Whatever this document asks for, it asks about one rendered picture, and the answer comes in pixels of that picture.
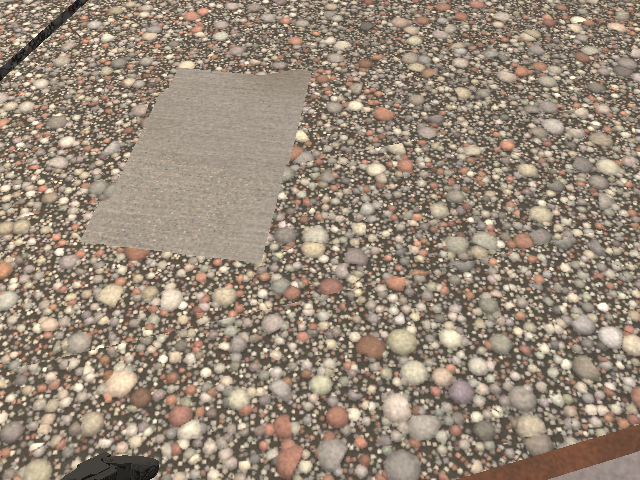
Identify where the left robot hand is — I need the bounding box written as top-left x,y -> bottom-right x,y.
61,452 -> 159,480

